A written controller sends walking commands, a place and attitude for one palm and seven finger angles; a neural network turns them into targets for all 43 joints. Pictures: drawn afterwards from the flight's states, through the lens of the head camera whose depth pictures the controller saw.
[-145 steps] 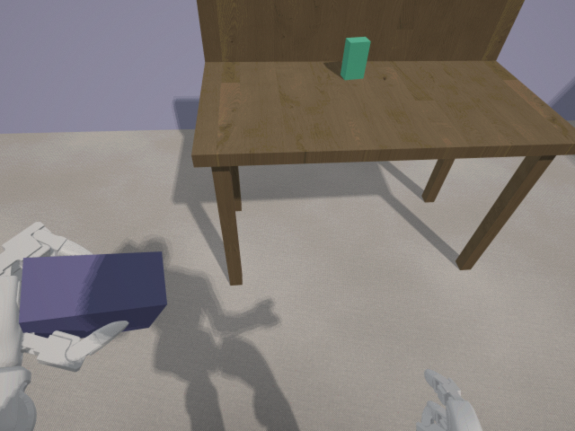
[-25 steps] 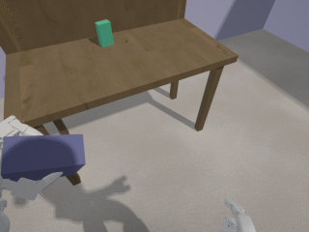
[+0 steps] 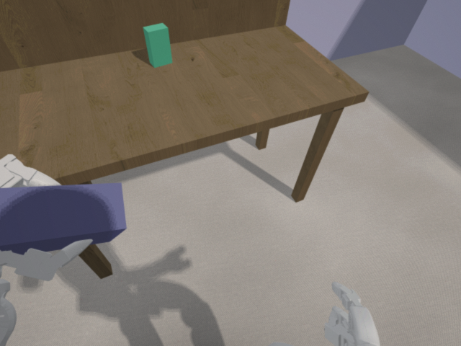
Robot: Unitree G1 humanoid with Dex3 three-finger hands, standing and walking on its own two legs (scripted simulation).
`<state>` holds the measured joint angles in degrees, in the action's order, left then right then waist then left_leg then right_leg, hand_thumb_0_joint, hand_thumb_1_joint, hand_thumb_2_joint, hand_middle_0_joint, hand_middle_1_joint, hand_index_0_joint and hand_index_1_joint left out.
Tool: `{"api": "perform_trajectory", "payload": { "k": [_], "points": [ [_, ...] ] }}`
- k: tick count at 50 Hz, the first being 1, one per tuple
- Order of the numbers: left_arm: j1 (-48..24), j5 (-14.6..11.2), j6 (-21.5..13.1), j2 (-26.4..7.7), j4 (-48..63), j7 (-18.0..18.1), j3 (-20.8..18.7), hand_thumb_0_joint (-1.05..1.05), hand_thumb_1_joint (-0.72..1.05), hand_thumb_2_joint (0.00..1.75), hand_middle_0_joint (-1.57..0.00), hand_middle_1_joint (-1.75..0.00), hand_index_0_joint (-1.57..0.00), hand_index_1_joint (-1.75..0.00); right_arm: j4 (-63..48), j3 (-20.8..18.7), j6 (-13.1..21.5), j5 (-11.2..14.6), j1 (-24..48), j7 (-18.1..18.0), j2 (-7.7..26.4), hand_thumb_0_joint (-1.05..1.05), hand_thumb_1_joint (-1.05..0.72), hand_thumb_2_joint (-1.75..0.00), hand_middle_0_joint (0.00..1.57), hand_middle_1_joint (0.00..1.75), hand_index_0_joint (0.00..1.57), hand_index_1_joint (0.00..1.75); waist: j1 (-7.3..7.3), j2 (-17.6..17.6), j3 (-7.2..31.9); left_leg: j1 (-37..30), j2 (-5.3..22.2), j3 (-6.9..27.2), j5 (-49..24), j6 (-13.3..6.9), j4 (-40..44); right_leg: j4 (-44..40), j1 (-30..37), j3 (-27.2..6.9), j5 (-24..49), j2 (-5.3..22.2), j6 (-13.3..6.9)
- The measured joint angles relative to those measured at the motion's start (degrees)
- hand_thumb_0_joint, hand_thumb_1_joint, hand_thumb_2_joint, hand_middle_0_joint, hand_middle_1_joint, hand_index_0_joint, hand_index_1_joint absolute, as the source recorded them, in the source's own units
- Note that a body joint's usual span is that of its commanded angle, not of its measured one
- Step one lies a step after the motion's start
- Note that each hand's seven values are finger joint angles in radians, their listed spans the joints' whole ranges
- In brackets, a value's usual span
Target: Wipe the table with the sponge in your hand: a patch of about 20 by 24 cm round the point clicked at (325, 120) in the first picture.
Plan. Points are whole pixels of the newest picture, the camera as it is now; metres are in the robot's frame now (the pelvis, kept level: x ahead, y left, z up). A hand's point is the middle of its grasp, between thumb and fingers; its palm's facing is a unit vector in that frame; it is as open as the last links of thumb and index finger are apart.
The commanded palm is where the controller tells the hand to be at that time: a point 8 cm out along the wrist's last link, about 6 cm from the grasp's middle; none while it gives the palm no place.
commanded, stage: take the last steps up to it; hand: left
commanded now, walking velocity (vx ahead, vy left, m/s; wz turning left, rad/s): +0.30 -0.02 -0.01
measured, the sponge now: (82, 218) +0.24 +0.21 +0.16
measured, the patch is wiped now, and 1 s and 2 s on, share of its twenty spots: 0.00 0.00 0.00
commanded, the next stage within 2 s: come to a stop and stand still in 1.06 s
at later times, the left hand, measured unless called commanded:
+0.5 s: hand (119, 155) +0.33 +0.18 +0.18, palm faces +0.39 -0.80 -0.45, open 9.7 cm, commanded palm +0.27 +0.23 +0.18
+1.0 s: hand (158, 114) +0.44 +0.15 +0.17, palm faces +0.45 -0.79 -0.43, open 9.7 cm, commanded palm +0.37 +0.20 +0.18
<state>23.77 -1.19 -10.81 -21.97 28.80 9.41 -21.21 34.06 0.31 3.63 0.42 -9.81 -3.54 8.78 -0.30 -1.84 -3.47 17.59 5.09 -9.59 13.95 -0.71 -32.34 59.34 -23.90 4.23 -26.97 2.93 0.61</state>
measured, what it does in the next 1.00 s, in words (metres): walks ahead: right foot, then left foot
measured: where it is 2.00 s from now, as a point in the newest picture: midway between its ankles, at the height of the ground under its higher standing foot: (249, 344)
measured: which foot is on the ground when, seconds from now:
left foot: down 0.00-0.18, up 0.20-0.52, down 0.54-0.86, up 0.88-1.00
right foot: up 0.00-0.16, down 0.18-0.54, up 0.56-0.82, down 0.84-1.00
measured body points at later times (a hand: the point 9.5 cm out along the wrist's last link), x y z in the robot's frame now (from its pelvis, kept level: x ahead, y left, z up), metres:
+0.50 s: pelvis +0.12 -0.05 +0.01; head +0.16 -0.05 +0.45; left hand +0.30 +0.22 +0.20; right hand +0.28 -0.31 -0.08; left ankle +0.18 +0.07 -0.71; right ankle +0.07 -0.14 -0.73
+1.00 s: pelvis +0.23 -0.09 +0.00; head +0.26 -0.11 +0.45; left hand +0.41 +0.19 +0.19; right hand +0.39 -0.31 -0.12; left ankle +0.20 +0.04 -0.66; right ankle +0.23 -0.19 -0.73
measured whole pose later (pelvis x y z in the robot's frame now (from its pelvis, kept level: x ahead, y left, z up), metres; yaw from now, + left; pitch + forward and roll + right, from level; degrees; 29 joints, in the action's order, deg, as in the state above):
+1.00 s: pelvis +0.23 -0.09 +0.00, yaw +3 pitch +0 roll +1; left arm 25.4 -0.8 -11.7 -18.0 26.6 8.5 -19.5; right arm 38.7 0.3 1.7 0.4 -10.5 -3.3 12.3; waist 0.7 1.6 -3.6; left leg 27.2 3.1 -3.9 25.4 1.6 -61.9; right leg 33.3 -15.4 10.1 -17.9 5.1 -1.1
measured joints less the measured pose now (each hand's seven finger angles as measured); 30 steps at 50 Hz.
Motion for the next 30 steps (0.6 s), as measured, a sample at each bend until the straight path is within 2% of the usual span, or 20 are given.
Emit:
{"api": "perform_trajectory", "payload": {
  "k": [4, 8, 9, 10, 12, 14, 16, 18, 21, 25, 27, 28, 30],
  "points": [
    [3.7, -0.2, -0.8, 0.6, 2.7, -0.6, 0.4, 0.0, -0.46, 0.99, -0.81, -1.34, -0.8, -1.34, -0.7, 1.3, 1.2, -0.1, -1.0, 0.7, -1.5, 0.01, -0.91, -0.9, 0.2, 0.3, 0.2, 0.3, 0.27, 2.1, 0.3, -1.7, 1.7, 0.3, -0.4, 1.4, 2.6, -10.3, -0.5, 1.9, 3.5, 1.5, 0.8],
    [4.7, -0.2, -1.0, 0.0, 1.9, -0.6, 0.1, 0.0, -0.46, 0.99, -0.81, -1.34, -0.8, -1.34, -0.6, 1.7, 1.2, 0.0, -2.6, 0.5, -1.6, 0.01, -0.9, -0.9, 0.2, 0.3, 0.2, 0.3, 1.11, 3.9, 0.5, -2.0, 3.2, 1.4, 2.0, 3.2, 0.4, -23.2, 4.4, 4.6, 6.1, 1.0, 1.3],
    [4.4, -0.1, -0.9, -0.3, 1.4, -0.6, -0.1, 0.0, -0.46, 0.99, -0.81, -1.34, -0.8, -1.34, -0.5, 1.7, 1.0, 0.1, -2.9, 0.4, -1.5, 0.01, -0.9, -0.9, 0.2, 0.3, 0.2, 0.3, 1.32, 4.1, 0.6, -1.4, 3.4, 1.7, 3.6, 3.2, -1.9, -26.0, 5.8, 4.8, 8.0, 0.7, 0.7],
    [3.6, 0.2, -0.8, 0.0, 0.6, -0.6, 0.0, 0.0, -0.46, 0.99, -0.81, -1.34, -0.8, -1.34, -0.1, 1.4, 0.7, 0.2, -2.8, 0.3, -0.9, 0.01, -0.9, -0.9, 0.21, 0.3, 0.2, 0.3, 1.44, 4.8, 0.5, -0.1, 3.9, 2.4, 6.6, 2.4, -5.9, -25.6, 5.8, 5.2, 11.4, 0.3, -0.4],
    [1.6, 0.2, 0.0, 1.6, -1.0, -0.6, 1.2, 0.0, -0.46, 0.99, -0.81, -1.34, -0.8, -1.34, 2.2, 0.8, -0.2, 0.3, -2.0, 0.3, 0.7, 0.01, -0.9, -0.9, 0.21, 0.3, 0.2, 0.3, 1.77, 5.3, 0.1, 4.2, 2.2, 5.2, 12.6, 1.8, -18.5, -22.7, 5.6, 5.7, 9.8, 0.4, -2.3],
    [1.1, 0.1, 0.2, 3.3, -2.0, -0.8, 1.9, 0.0, -0.46, 0.99, -0.81, -1.34, -0.8, -1.34, 4.0, 0.3, -1.0, 0.3, -1.2, 0.4, 2.3, 0.01, -0.9, -0.9, 0.2, 0.3, 0.2, 0.3, 1.79, 4.8, -0.2, 8.2, 0.1, 6.4, 12.5, 2.1, -29.3, -23.6, 7.1, 5.6, 8.2, 0.6, -2.9],
    [1.8, 0.3, 0.0, 4.1, -2.0, -0.8, 2.2, 0.0, -0.46, 0.99, -0.81, -1.34, -0.8, -1.34, 4.4, -0.2, -1.6, 0.2, -0.8, 0.3, 3.5, 0.01, -0.91, -0.9, 0.2, 0.3, 0.2, 0.3, 1.22, 4.0, -0.4, 10.9, -0.7, 6.0, 10.9, 2.5, -33.1, -26.5, 9.0, 5.7, 8.7, 0.6, -2.7],
    [3.0, 0.5, -0.5, 3.7, -1.1, -0.7, 2.1, 0.0, -0.46, 0.99, -0.81, -1.34, -0.8, -1.34, 3.8, -0.9, -2.0, 0.0, -0.7, 0.1, 4.3, 0.01, -0.91, -0.9, 0.2, 0.3, 0.2, 0.3, 0.49, 2.8, -0.7, 11.7, -0.8, 4.7, 9.2, 2.6, -29.3, -29.1, 10.6, 5.7, 9.4, 0.8, -2.8],
    [4.7, 0.5, -1.4, 2.1, 1.3, -0.4, 1.3, 0.0, -0.46, 0.99, -0.81, -1.34, -0.8, -1.34, 1.8, -1.8, -2.1, -0.1, -1.2, 0.0, 5.2, 0.01, -0.91, -0.9, 0.2, 0.3, 0.2, 0.3, -0.12, 1.1, -1.0, 10.4, -0.6, 2.4, 6.8, 2.2, -17.5, -31.3, 12.5, 5.8, 9.3, 0.9, -2.8],
    [5.8, 0.1, -1.9, 0.3, 4.6, 0.3, 0.2, 0.0, -0.46, 0.99, -0.81, -1.34, -0.8, -1.34, -0.6, -2.8, -1.7, -0.2, -2.1, -0.2, 5.9, 0.01, -0.91, -0.9, 0.2, 0.3, 0.2, 0.3, 0.22, -0.3, -1.0, 5.6, -1.3, -0.2, 1.9, 1.5, -3.3, -29.8, 14.1, 5.5, 6.5, 0.8, -2.0],
    [5.8, -0.1, -2.1, -0.2, 5.8, 0.7, -0.5, 0.0, -0.46, 0.99, -0.81, -1.34, -0.8, -1.34, -1.8, -3.1, -1.4, -0.1, -2.4, -0.5, 6.3, 0.01, -0.91, -0.9, 0.2, 0.3, 0.2, 0.3, 0.55, -0.1, -0.5, 2.0, -1.7, -0.8, -3.4, 0.2, 2.5, -24.6, 13.3, 4.8, 3.1, 0.7, -1.4],
    [4.9, -0.2, -2.3, -0.7, 5.4, 0.9, -0.9, 0.0, -0.46, 0.99, -0.81, -1.34, -0.8, -1.34, -1.7, -3.4, -1.4, 0.0, -1.7, -0.6, 5.7, 0.01, -0.91, -0.9, 0.2, 0.3, 0.2, 0.3, 0.48, -1.0, -0.7, 2.1, -2.0, -1.2, -3.9, -0.6, 0.8, -19.3, 11.7, 3.7, 1.4, 1.2, -1.0],
    [2.2, -0.2, -2.4, -1.3, 2.5, 0.7, -1.2, 0.0, -0.46, 0.99, -0.81, -1.34, -0.8, -1.34, -1.2, -3.2, -1.3, 0.0, -0.5, -0.7, 4.0, 0.01, -0.91, -0.9, 0.2, 0.3, 0.2, 0.3, 0.14, -1.7, -0.5, 2.3, -2.1, -1.3, -0.6, -1.3, -2.4, -6.7, 7.0, 0.5, -3.2, 0.5, -0.6]
  ]
}}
